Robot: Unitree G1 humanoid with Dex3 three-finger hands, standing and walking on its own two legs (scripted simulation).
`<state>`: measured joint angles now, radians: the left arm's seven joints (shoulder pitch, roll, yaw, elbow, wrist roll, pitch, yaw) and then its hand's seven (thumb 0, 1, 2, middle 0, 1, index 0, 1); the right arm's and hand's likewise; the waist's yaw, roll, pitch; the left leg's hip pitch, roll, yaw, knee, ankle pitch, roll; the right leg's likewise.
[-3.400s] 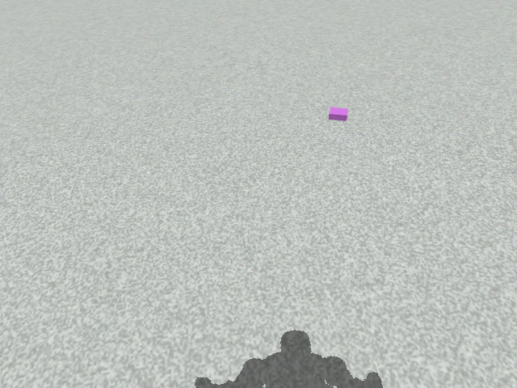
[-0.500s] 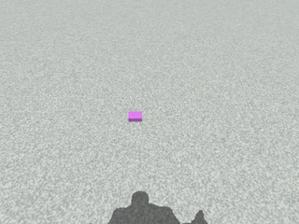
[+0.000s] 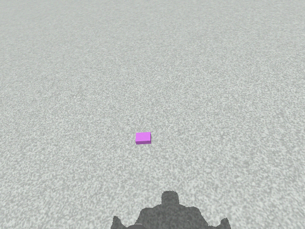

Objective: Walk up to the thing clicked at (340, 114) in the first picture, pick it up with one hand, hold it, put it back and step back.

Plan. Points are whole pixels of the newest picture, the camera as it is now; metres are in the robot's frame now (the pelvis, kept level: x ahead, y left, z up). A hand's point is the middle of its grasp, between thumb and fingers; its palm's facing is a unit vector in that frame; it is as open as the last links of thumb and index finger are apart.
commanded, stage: walk up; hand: left
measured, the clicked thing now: (143, 138) +0.91 +0.19 -0.75
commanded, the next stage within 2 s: none
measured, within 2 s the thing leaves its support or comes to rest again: neither
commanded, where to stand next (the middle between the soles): +0.50 -0.02 m, yaw +2 degrees
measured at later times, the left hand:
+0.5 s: hand (87, 201) +0.25 +0.27 -0.15, palm faces -0.05 -0.94 -0.35, open 7.4 cm
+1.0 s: hand (95, 174) +0.35 +0.27 -0.15, palm faces +0.03 -0.92 -0.40, open 7.4 cm
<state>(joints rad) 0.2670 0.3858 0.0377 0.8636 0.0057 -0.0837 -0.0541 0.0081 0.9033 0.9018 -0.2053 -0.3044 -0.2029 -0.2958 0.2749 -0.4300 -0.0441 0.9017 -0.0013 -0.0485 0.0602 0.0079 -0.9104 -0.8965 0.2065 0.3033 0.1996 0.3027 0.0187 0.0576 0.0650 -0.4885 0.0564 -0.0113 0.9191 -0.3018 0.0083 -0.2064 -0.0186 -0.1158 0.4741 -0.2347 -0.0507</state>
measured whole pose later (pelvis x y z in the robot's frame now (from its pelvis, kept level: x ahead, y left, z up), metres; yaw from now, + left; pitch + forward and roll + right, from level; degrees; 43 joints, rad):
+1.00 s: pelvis +0.36 -0.02 -0.02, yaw +4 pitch -2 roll -1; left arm 0.38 0.44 0.03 0.87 0.01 -0.07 -0.03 0.01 0.90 0.90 -0.21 -0.30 -0.20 -0.30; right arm 0.24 -0.42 -0.06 0.89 -0.02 -0.04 0.07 0.01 -0.91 -0.90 0.21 0.30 0.20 0.30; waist 0.04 0.01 0.07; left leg -0.38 0.05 0.04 0.59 -0.18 0.02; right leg -0.18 -0.06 -0.11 0.62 -0.40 0.01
